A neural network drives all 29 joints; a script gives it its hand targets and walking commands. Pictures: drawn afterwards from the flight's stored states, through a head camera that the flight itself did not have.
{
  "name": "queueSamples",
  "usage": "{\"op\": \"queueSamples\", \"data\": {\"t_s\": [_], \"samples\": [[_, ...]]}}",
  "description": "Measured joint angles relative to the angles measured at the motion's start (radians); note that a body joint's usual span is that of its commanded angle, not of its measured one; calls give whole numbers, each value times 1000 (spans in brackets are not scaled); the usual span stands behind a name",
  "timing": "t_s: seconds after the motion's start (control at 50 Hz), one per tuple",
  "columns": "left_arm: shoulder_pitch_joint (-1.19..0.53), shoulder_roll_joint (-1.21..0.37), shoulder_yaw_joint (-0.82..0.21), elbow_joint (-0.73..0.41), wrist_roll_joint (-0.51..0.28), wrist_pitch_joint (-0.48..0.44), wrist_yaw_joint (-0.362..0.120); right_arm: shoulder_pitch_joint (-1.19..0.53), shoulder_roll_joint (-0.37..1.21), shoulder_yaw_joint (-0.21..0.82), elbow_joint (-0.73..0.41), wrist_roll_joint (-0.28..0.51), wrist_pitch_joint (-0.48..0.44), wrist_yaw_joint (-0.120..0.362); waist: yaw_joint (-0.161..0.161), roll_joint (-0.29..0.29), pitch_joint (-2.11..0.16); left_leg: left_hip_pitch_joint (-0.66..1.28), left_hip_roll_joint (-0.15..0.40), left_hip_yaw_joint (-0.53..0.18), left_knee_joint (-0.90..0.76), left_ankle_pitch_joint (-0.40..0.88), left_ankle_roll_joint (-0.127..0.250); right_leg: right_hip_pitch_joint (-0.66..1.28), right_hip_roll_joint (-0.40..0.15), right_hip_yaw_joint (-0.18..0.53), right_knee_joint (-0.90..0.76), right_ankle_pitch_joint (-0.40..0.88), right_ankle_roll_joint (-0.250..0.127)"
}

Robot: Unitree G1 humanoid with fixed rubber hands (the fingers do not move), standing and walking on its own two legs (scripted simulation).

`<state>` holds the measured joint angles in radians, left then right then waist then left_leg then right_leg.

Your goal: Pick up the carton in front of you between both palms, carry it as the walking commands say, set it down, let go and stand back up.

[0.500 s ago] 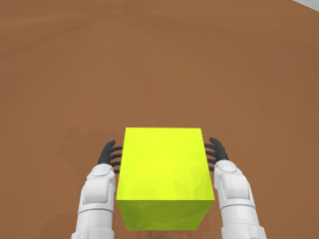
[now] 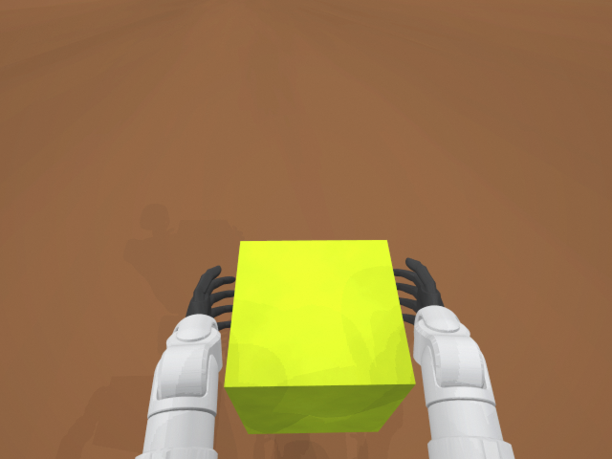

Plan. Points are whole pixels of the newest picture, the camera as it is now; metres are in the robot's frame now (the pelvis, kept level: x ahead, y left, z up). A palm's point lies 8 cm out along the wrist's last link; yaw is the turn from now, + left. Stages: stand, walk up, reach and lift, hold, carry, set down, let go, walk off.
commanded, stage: carry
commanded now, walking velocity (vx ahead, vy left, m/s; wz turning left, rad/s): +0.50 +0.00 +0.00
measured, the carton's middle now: (313, 342) +0.31 +0.01 -0.07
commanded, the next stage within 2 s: none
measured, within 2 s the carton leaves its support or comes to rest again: neither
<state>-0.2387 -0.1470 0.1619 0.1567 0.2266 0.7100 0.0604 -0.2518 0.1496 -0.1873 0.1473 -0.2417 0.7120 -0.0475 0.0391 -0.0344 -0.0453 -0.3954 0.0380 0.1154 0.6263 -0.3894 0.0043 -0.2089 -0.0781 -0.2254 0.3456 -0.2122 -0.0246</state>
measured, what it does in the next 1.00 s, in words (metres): walks ahead: left foot, then right foot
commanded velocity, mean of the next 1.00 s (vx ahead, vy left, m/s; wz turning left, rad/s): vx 0.03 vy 0.00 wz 0.00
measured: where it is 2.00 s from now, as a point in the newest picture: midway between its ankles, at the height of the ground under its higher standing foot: (287, 403)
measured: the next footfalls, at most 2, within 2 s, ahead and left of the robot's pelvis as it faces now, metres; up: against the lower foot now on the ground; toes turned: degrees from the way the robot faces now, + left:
left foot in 0.10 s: +0.15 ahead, +0.13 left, +0.00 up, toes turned +9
right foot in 0.40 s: +0.31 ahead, -0.08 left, +0.00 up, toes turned -13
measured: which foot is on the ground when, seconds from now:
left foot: up 0.00-0.08, down 0.10-0.86, up 0.88-1.00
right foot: down 0.00-0.12, up 0.14-0.38, down 0.40-1.00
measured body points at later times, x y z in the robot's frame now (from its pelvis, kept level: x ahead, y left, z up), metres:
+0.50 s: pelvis +0.24 +0.01 -0.01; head +0.27 +0.00 +0.44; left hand +0.57 +0.15 +0.02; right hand +0.56 -0.15 +0.02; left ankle +0.12 +0.13 -0.74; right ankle +0.27 -0.07 -0.75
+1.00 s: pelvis +0.38 +0.06 +0.00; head +0.40 +0.07 +0.45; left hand +0.69 +0.21 +0.04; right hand +0.71 -0.08 +0.04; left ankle +0.36 +0.16 -0.70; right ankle +0.31 -0.05 -0.74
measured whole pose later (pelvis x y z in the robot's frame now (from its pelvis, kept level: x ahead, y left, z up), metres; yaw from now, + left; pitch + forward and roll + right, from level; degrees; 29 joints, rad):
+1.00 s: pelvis +0.38 +0.06 +0.00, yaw -1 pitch +4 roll +0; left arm -0.25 -0.15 0.10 0.06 0.21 0.78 0.09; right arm -0.24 0.15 -0.20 0.06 -0.21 0.73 -0.06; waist 0.07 -0.03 -0.04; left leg -0.43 0.00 0.03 0.83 -0.46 0.02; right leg -0.12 -0.03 -0.12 0.34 -0.24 -0.04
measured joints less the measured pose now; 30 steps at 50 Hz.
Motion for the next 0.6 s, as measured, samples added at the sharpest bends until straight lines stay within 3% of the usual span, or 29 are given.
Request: {"op": "queueSamples", "data": {"t_s": [0.08, 0.12, 0.16, 0.2, 0.24, 0.32, 0.38, 0.4, 0.44, 0.48, 0.6], "samples": [[19, 4, -31, -73, -25, 21, 15, 29, -6, 14, -70, 21, 6, 1, -14, 25, -2, 34, 16, 51, -195, 183, -5, 72, 0, 10, 8, -58, 34], [7, 2, -28, -56, -9, 34, 7, 33, -6, 13, -52, 13, 6, 2, -21, 19, -28, 69, 10, 75, -212, 255, 14, 84, -19, 21, 83, -133, 53], [0, 1, -2, -13, 16, 38, -7, 19, -3, 14, 7, 1, 12, 2, -27, 0, -61, 84, -5, 100, -161, 196, 34, 40, -43, 58, 232, -211, 49], [-2, 0, 22, 25, 34, 36, -19, -1, 1, 10, 58, -5, 19, 0, -39, 21, -78, 111, 3, 108, -158, 135, 40, -53, -16, 97, 428, -289, 39], [-13, -2, 36, 61, 45, 21, -27, -10, 3, -1, 82, -14, 15, 2, -53, 42, -70, 152, 10, 103, -197, 131, 24, -131, 7, 100, 510, -307, 34], [-38, -8, 49, 73, 48, -17, -29, -22, 6, -12, 75, -14, -16, -6, -71, 54, -21, 232, 15, 85, -271, 123, 15, -211, 31, 81, 351, -184, 40], [-34, -8, 48, -3, 25, -21, -23, -30, 8, 3, 18, 10, -26, -17, -64, 32, 27, 283, 10, 83, -241, 65, -6, -185, 33, 42, 115, 71, 44], [-29, -7, 44, -30, 17, -18, -21, -34, 8, 7, -1, 17, -24, -19, -60, 25, 35, 293, 9, 83, -208, 31, -14, -169, 30, 32, 78, 147, 29], [-19, -5, 26, -52, 10, -9, -9, -37, 9, 5, -27, 22, -18, -18, -54, 62, 38, 284, 43, 65, -135, 7, -29, -154, 53, 11, 109, 97, -23], [-18, -5, 7, -51, 3, 11, -16, -30, 7, 6, -41, 15, -2, -14, -45, 69, 25, 276, 41, 38, -112, -3, -31, -141, 56, 8, 115, 33, -43], [-9, -2, -18, -44, 5, 32, -9, -2, 0, 15, -51, -4, 12, -11, -34, 55, 0, 307, 20, 30, -188, 65, -47, -114, 40, 21, 106, -10, -23]]}}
